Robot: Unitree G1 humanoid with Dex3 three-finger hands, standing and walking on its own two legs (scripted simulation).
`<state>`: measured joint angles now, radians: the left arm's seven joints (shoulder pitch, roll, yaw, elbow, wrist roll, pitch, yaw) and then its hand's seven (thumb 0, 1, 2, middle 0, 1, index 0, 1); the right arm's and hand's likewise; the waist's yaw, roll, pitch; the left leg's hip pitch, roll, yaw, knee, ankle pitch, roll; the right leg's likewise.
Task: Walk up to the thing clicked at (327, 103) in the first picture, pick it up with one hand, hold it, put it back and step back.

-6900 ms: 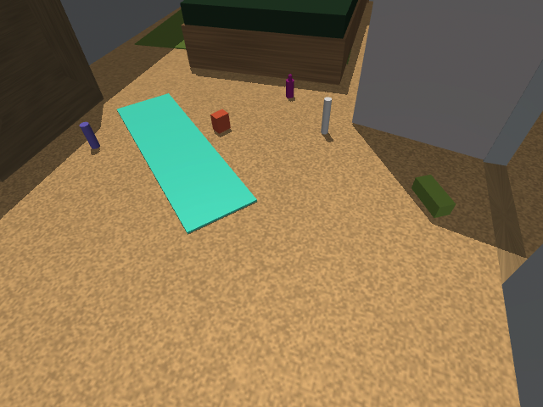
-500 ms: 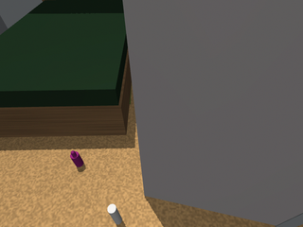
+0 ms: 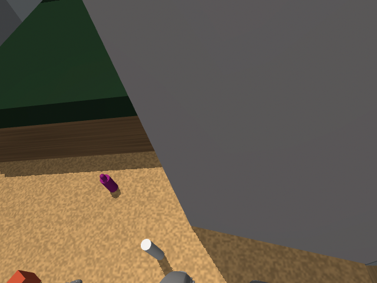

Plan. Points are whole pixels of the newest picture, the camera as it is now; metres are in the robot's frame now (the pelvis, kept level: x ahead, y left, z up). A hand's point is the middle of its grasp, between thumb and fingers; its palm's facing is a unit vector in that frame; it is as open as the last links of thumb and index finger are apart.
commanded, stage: walk up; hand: left
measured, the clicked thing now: (153, 250) +0.33 +0.29 -0.65
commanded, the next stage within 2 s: none
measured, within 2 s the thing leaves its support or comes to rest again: neither
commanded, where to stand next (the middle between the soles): +0.02 +0.04 m, yaw -2 degrees
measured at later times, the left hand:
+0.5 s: hand out of the picture +0.02 +0.34 -0.18, palm faces +0.01 -0.93 -0.35, open 7.4 cm
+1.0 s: hand out of the picture +0.11 +0.31 -0.15, palm faces -0.05 -0.90 -0.43, open 7.4 cm
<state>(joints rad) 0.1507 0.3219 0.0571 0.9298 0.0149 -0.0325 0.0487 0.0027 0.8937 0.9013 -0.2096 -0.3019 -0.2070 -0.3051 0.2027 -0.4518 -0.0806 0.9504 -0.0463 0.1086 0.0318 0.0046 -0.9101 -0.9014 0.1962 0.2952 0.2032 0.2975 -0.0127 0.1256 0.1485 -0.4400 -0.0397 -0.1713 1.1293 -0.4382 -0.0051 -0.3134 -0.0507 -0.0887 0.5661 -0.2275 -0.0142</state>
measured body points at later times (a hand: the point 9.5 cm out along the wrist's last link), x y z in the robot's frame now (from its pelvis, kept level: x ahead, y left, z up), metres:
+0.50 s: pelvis +0.00 +0.07 -0.01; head +0.03 +0.09 +0.44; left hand +0.02 +0.39 -0.15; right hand +0.10 -0.24 -0.11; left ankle +0.00 +0.19 -0.73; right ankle +0.00 -0.08 -0.71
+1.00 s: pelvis +0.01 +0.03 -0.01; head +0.06 +0.02 +0.43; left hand +0.11 +0.35 -0.12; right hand +0.09 -0.28 -0.14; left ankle +0.07 +0.16 -0.73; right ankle +0.00 -0.09 -0.73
